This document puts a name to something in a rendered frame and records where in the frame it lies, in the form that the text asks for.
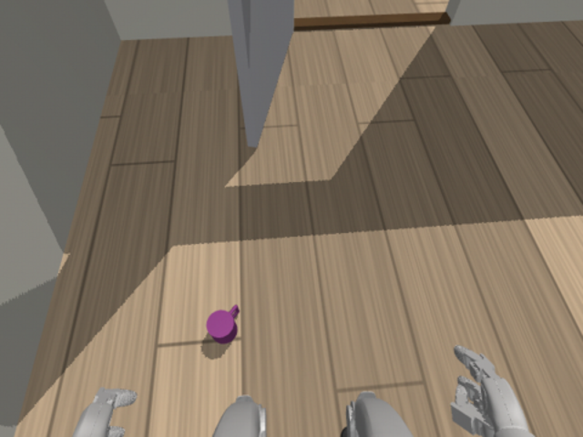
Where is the left robot hand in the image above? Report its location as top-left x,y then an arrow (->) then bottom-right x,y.
72,387 -> 138,437

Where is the mug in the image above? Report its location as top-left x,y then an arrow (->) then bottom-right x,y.
207,305 -> 240,344

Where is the right robot hand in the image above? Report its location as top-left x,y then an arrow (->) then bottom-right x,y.
451,345 -> 529,437

